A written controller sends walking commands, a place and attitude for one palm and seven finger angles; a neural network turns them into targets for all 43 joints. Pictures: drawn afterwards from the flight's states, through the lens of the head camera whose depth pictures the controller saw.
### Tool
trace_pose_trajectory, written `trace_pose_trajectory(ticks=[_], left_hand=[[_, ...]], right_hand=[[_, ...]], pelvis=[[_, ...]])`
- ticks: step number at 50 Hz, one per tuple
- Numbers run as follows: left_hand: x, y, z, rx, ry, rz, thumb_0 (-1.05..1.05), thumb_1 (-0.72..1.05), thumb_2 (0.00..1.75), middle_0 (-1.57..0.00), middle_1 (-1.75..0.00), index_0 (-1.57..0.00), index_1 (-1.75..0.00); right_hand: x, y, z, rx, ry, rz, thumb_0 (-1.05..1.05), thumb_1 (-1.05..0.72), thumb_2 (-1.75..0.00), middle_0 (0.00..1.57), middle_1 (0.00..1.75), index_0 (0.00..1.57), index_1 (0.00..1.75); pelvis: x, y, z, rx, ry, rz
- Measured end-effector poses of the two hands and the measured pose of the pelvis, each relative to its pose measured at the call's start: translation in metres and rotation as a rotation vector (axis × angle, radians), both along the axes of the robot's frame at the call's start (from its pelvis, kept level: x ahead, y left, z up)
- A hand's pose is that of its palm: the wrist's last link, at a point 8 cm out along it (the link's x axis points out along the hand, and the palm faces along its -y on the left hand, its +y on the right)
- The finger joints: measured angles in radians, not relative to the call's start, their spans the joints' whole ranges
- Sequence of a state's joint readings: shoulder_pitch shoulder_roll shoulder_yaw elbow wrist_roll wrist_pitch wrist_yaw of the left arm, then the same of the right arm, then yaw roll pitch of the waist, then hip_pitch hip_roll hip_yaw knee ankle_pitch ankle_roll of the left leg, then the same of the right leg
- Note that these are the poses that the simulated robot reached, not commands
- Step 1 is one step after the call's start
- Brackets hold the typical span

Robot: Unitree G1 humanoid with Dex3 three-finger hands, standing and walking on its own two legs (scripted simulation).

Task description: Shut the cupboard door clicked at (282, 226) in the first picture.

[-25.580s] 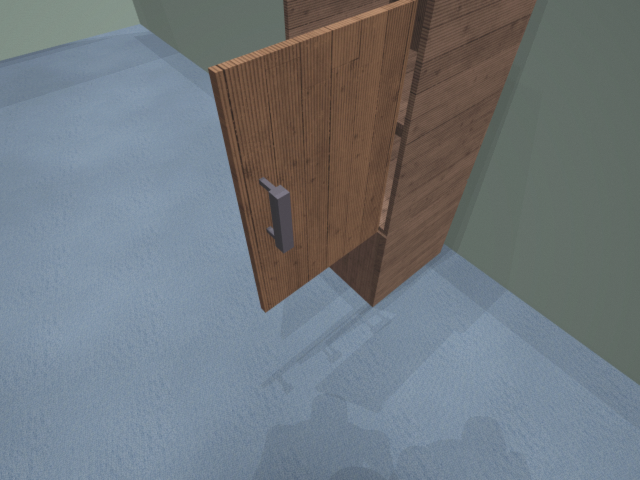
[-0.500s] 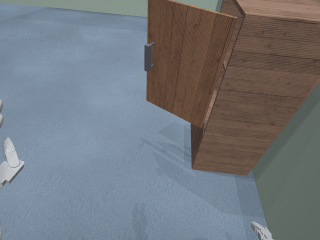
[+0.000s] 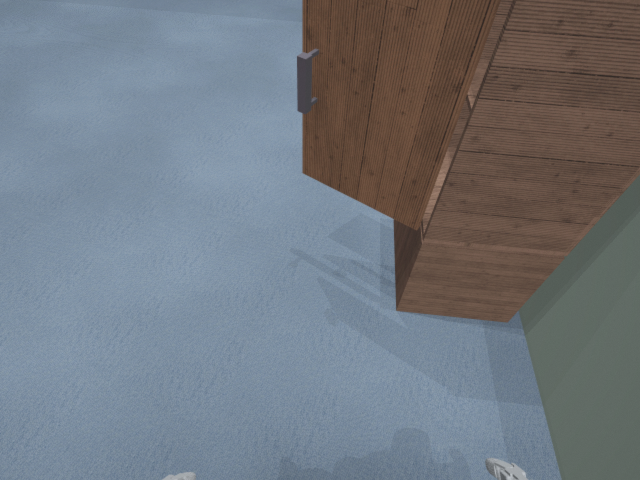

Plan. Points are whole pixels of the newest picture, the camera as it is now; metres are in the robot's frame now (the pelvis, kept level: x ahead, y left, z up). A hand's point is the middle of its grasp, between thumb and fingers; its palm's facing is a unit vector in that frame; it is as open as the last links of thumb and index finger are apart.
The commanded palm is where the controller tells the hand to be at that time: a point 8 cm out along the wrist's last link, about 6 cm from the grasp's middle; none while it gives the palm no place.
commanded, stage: let the arm hang, fingers relaxed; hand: left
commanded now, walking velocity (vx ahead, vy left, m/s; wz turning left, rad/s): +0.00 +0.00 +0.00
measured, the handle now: (309, 81) +0.96 +0.05 -0.01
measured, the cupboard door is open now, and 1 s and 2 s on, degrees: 61 61 61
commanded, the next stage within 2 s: look to check the result in 0.82 s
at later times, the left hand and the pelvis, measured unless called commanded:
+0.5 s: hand out of the picture -0.02 +0.20 -0.16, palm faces +0.00 -0.97 -0.23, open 7.3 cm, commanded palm none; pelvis -0.01 +0.01 +0.01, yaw -1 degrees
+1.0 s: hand out of the picture -0.01 +0.19 -0.16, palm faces -0.01 -0.98 -0.21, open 7.3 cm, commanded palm none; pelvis -0.01 +0.01 +0.01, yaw -2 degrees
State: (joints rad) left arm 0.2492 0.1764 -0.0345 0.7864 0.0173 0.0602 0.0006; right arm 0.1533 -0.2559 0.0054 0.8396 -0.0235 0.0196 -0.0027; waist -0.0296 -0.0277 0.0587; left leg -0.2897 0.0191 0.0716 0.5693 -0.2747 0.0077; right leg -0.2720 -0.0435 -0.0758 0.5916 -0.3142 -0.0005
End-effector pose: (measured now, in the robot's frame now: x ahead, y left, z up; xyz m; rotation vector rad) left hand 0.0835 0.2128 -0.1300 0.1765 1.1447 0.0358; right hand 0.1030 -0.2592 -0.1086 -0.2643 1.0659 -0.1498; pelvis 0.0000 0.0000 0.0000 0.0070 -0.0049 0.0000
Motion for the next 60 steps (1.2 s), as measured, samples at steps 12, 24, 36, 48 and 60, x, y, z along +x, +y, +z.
trace_pose_trajectory(ticks=[12, 24, 36, 48, 60], left_hand=[[-0.104, 0.043, -0.001, 0.084, 0.276, 0.123, -0.02, 0.95, 0.90, -0.20, -0.30, -0.21, -0.29], [-0.111, 0.041, 0.005, 0.093, 0.284, 0.118, 0.00, 0.91, 0.90, -0.20, -0.30, -0.20, -0.29], [-0.090, 0.014, -0.004, 0.025, 0.232, 0.095, 0.00, 0.91, 0.90, -0.20, -0.30, -0.20, -0.29], [-0.095, 0.023, -0.003, 0.049, 0.257, 0.102, 0.00, 0.91, 0.90, -0.20, -0.30, -0.20, -0.29], [-0.080, 0.040, 0.004, 0.092, 0.235, 0.099, 0.00, 0.91, 0.90, -0.20, -0.30, -0.20, -0.29]], right_hand=[[-0.100, 0.026, -0.016, 0.051, 0.297, -0.093, 0.01, -0.91, -0.90, 0.20, 0.30, 0.20, 0.30], [-0.132, 0.057, -0.029, 0.136, 0.335, -0.141, 0.01, -0.91, -0.90, 0.20, 0.30, 0.20, 0.30], [-0.141, 0.059, -0.027, 0.130, 0.337, -0.170, 0.00, -0.91, -0.90, 0.20, 0.30, 0.20, 0.30], [-0.135, 0.047, -0.024, 0.108, 0.336, -0.172, 0.00, -0.91, -0.90, 0.20, 0.30, 0.20, 0.30], [-0.108, 0.029, -0.022, 0.077, 0.295, -0.144, 0.00, -0.91, -0.90, 0.20, 0.30, 0.20, 0.30]], pelvis=[[-0.004, 0.005, 0.012, -0.020, -0.019, -0.003], [-0.008, 0.013, 0.013, -0.009, -0.035, -0.024], [-0.009, 0.013, 0.013, -0.005, -0.031, -0.029], [-0.006, 0.010, 0.013, -0.008, -0.029, -0.028], [-0.001, 0.008, 0.014, -0.007, -0.028, -0.026]])
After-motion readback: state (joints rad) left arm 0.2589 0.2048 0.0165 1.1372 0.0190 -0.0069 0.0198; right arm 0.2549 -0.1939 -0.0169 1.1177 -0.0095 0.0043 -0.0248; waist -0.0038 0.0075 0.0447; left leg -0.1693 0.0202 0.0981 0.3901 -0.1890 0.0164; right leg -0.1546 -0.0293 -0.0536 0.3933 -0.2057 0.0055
